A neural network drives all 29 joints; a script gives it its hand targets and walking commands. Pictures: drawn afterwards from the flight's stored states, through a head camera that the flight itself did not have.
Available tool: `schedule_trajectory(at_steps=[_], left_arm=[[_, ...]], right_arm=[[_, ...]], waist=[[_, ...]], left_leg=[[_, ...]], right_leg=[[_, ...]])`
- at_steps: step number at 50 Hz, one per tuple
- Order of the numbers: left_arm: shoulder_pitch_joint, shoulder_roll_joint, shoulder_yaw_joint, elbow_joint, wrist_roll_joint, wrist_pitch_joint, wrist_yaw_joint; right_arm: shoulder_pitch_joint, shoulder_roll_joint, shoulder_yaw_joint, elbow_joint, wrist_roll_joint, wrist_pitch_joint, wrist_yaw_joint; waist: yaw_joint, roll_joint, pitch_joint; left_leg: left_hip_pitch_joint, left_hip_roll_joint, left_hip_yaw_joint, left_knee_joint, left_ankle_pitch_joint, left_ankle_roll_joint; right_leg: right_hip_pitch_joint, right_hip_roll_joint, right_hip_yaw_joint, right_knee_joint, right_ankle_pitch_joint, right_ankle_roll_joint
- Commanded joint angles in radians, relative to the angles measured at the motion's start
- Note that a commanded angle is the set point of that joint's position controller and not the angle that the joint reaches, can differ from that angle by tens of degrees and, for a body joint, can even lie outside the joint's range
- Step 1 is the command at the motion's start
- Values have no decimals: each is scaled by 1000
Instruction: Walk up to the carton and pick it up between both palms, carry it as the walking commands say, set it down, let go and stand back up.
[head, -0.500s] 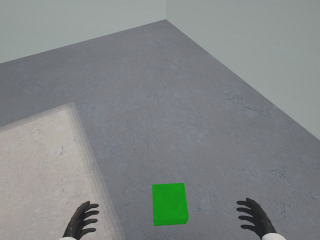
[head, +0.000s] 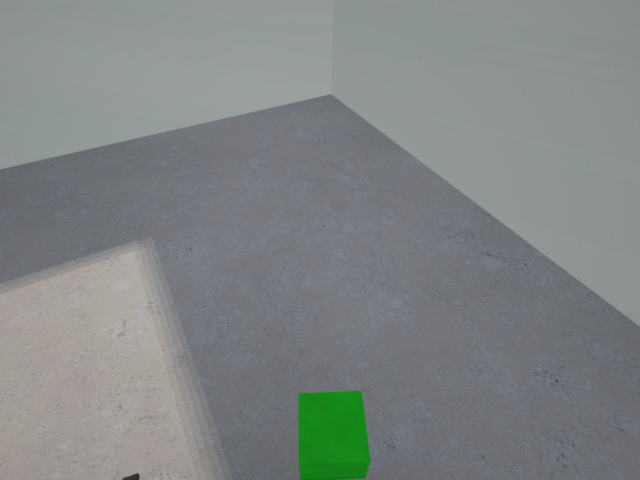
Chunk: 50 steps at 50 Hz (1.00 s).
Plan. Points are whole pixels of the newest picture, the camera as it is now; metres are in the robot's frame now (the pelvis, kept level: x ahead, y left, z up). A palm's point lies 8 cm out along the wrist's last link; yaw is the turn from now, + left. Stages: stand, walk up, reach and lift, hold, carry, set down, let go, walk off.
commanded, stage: stand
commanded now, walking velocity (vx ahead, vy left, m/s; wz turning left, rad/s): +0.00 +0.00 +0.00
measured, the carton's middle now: (331, 435) +0.42 -0.01 -0.69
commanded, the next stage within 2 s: none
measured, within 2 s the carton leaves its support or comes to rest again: neither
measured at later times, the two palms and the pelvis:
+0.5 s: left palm out of the picture +0.11 +0.30 -0.09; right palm out of the picture +0.10 -0.27 -0.09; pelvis +0.01 +0.01 +0.01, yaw -2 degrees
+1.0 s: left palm out of the picture +0.04 +0.31 -0.10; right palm out of the picture +0.04 -0.29 -0.10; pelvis -0.01 +0.01 +0.01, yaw -1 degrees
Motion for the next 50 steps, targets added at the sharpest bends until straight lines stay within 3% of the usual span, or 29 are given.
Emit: schedule_trajectory(at_steps=[1,3,6,8,11,13,16,19,20,21,22,23,25,26,28,31,33,34,35,36,37,38,41,43,45,46,48,49,50], left_arm=[[-130,180,45,-81,2,-53,13],[-142,148,30,-72,-15,-59,11],[-112,188,35,-1,4,-54,16],[-102,213,34,22,-6,-56,23],[-98,177,17,49,-12,-65,9],[-94,182,23,53,-5,-57,19],[-95,205,23,75,-13,-48,24],[-100,204,20,100,-19,-51,23],[-108,191,14,112,-13,-48,27],[-105,179,7,120,-10,-49,26],[-106,173,5,113,-23,-53,24],[-125,215,8,117,-19,-54,25],[-120,212,7,132,-12,-51,26],[-118,207,7,143,-14,-49,27],[-161,201,0,137,-16,-54,22],[-175,217,1,148,-14,-52,21],[-177,246,10,159,-22,-53,19],[-162,239,21,169,-21,-50,15],[-162,242,13,180,-19,-42,9],[-137,195,3,181,-23,-47,3],[-138,208,-2,203,-15,-59,3],[-116,205,-4,207,-15,-52,4],[-141,234,0,215,-12,-57,5],[-125,242,5,219,-19,-66,5],[-113,199,-9,237,-18,-69,5],[-112,211,-14,237,-10,-59,11],[-143,234,-4,242,-10,-59,16],[-116,198,-20,251,-21,-53,15],[-131,261,-3,255,-22,-56,8]], right_arm=[[-85,-141,-35,-81,9,-61,-10],[-115,-152,-38,-67,11,-63,-14],[-76,-163,-28,-19,14,-64,-23],[-131,-137,-20,-6,17,-59,-23],[-77,-176,-13,28,16,-58,-37],[-74,-210,-25,46,19,-55,-36],[-102,-205,-14,50,15,-82,-37],[-113,-203,-9,63,20,-81,-35],[-126,-213,-7,94,16,-74,-38],[-95,-194,2,94,31,-75,-32],[-121,-221,-9,101,18,-69,-33],[-124,-204,0,105,20,-68,-34],[-122,-187,2,103,24,-68,-34],[-123,-206,7,111,17,-66,-36],[-142,-194,10,121,32,-71,-40],[-170,-177,24,127,33,-69,-29],[-161,-186,17,150,18,-70,-31],[-155,-252,-1,147,28,-76,-33],[-190,-234,8,163,31,-73,-30],[-183,-235,6,156,18,-82,-35],[-158,-205,27,165,29,-78,-26],[-146,-229,14,187,24,-79,-26],[-123,-218,16,192,26,-80,-25],[-172,-210,25,211,32,-79,-20],[-105,-221,22,229,33,-78,-22],[-168,-250,16,217,30,-78,-23],[-193,-225,18,218,30,-82,-27],[-154,-247,21,220,36,-83,-22],[-132,-217,33,238,36,-81,-22]], waist=[[-9,-21,25],[-1,1,-20],[-24,64,1],[7,30,-9],[-12,55,-32],[-16,-17,20],[-7,39,-19],[-16,-15,-38],[1,19,-52],[-15,-30,-31],[11,15,-17],[-13,31,-38],[-13,-54,-36],[-10,10,13],[-13,-14,-2],[-9,76,96],[-11,49,-1],[-9,106,23],[-14,18,43],[3,53,32],[-2,5,82],[1,70,77],[-26,16,44],[1,3,56],[-30,-7,-5],[-15,29,46],[-15,15,38],[-19,-45,27],[-15,-27,20]], left_leg=[[4,95,-134,-107,83,-7],[48,108,-137,-133,210,-13],[33,124,-145,-162,157,-16],[40,131,-150,-165,209,-12],[64,143,-138,-151,267,-2],[61,144,-140,-154,314,0],[102,151,-144,-157,340,-22],[93,143,-129,-152,425,-10],[106,136,-138,-172,395,-20],[106,141,-123,-166,413,-7],[98,139,-127,-163,423,-11],[142,144,-121,-182,399,-19],[127,141,-125,-199,344,0],[108,131,-114,-193,350,-1],[118,139,-140,-217,278,-4],[57,136,-151,-267,157,-14],[79,166,-177,-304,51,-10],[52,167,-172,-311,31,-10],[59,152,-176,-313,29,-4],[34,150,-170,-323,-28,-13],[29,162,-189,-330,-8,-5],[18,157,-178,-326,-89,-10],[60,157,-176,-306,-33,-6],[88,154,-169,-280,39,-1],[146,149,-148,-275,117,-3],[119,138,-152,-276,94,-8],[97,148,-161,-278,128,-1],[115,156,-172,-257,153,6],[119,134,-144,-259,172,-10]], right_leg=[[-46,-142,201,-191,78,6],[-19,-109,146,-142,207,19],[-8,-107,152,-159,161,14],[29,-109,130,-144,214,25],[39,-121,150,-143,264,12],[8,-128,142,-138,299,13],[20,-130,155,-146,287,13],[74,-125,141,-131,424,21],[94,-121,142,-133,388,20],[77,-132,139,-131,412,24],[68,-123,144,-150,359,27],[65,-124,159,-161,338,24],[80,-133,154,-161,347,26],[54,-136,152,-178,359,29],[64,-135,164,-203,259,19],[-12,-126,160,-219,133,16],[52,-121,157,-211,93,13],[48,-125,179,-217,107,3],[21,-117,161,-214,88,7],[53,-107,151,-210,78,17],[17,-125,161,-223,61,5],[22,-109,157,-237,47,7],[28,-123,178,-245,58,-3],[-17,-129,182,-243,111,0],[18,-142,197,-237,132,-3],[0,-128,161,-243,126,16],[18,-126,171,-239,137,8],[24,-147,190,-252,170,1],[33,-134,173,-235,163,7]])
